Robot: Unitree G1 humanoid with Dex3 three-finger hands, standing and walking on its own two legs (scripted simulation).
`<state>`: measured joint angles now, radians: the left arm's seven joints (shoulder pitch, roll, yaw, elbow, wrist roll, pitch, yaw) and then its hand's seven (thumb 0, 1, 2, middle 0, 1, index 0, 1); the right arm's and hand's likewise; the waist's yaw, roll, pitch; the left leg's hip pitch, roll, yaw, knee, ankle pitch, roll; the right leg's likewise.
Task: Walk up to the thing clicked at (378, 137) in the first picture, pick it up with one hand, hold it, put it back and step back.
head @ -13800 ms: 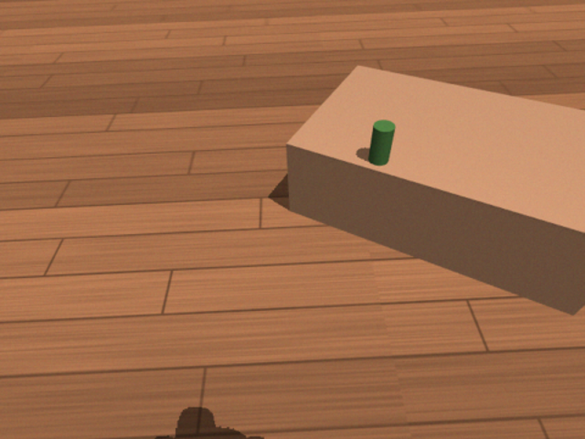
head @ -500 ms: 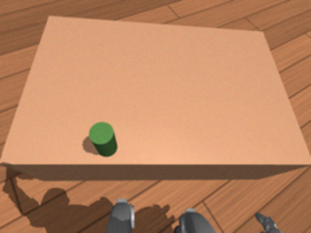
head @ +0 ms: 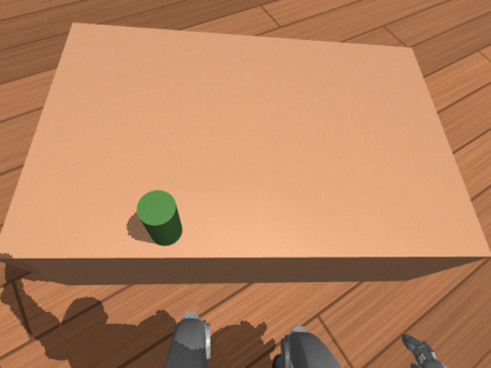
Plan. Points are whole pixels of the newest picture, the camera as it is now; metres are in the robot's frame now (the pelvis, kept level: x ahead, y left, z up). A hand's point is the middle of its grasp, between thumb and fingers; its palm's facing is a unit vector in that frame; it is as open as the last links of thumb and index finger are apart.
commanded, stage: go down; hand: left
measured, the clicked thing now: (161, 220) +0.42 +0.19 -0.21
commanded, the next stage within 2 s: approach in 0.40 s
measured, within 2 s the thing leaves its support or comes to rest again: neither
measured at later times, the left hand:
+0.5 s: hand out of the picture +0.36 +0.40 +0.07, palm faces +0.19 -0.98 +0.04, open 17.0 cm
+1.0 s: hand (71, 214) +0.39 +0.33 -0.11, palm faces +0.10 -0.99 +0.07, open 17.6 cm
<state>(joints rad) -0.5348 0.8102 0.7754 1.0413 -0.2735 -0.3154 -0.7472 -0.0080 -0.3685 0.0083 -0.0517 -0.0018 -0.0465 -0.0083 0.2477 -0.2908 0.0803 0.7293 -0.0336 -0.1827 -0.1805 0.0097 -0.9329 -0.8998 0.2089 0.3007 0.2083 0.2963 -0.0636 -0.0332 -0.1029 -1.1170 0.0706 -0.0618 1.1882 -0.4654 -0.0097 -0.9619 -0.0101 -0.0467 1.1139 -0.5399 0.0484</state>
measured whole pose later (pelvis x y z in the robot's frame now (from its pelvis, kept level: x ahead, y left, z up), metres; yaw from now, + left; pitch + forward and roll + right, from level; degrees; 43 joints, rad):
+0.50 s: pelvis +0.00 +0.00 +0.00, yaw +0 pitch +22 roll -5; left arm -0.55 0.82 0.78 1.04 -0.27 -0.31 -0.74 -0.01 -0.39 0.01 -0.05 0.00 -0.05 -0.01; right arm 0.26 -0.29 0.08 0.74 -0.03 -0.18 -0.18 0.01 -0.94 -0.90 0.21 0.30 0.21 0.30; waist -0.06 -0.03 -0.10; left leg -1.13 0.07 -0.06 1.19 -0.47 -0.01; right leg -0.97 -0.01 -0.05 1.12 -0.54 0.05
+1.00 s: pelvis -0.02 +0.00 -0.10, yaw -3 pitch +32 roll -7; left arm -0.62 0.67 0.72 1.09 -0.25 -0.53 -0.68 -0.01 -0.57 0.01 -0.04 -0.04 -0.05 -0.04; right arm 0.16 -0.29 0.08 0.70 -0.09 -0.19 -0.10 0.01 -0.90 -0.89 0.21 0.30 0.21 0.30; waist -0.11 -0.04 -0.16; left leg -1.60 0.07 -0.09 1.60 -0.57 -0.01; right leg -1.44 0.00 -0.04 1.56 -0.68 0.05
